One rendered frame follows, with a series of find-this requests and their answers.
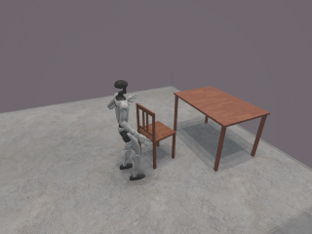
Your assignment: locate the robot right thigh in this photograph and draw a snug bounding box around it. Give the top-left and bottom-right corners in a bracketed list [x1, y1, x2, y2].
[122, 132, 141, 159]

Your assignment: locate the robot left upper arm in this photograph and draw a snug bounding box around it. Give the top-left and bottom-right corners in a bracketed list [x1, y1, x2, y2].
[107, 93, 118, 109]

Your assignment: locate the chair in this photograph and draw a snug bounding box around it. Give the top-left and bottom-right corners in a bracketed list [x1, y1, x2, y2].
[136, 103, 176, 170]

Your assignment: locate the robot right hand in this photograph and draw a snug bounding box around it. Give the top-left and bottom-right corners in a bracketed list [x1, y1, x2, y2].
[138, 135, 151, 146]

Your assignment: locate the table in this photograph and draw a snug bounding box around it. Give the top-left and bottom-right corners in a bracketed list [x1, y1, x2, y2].
[174, 86, 270, 172]

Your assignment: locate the robot left hand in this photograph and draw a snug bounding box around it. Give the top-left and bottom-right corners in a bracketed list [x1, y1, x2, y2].
[127, 94, 138, 102]

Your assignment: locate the robot right upper arm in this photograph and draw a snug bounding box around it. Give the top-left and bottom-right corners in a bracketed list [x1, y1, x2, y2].
[119, 101, 129, 127]

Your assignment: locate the right robot forearm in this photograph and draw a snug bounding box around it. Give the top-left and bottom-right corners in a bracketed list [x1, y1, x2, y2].
[121, 122, 140, 138]

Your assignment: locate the robot head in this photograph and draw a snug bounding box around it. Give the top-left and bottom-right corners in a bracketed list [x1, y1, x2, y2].
[114, 80, 128, 101]

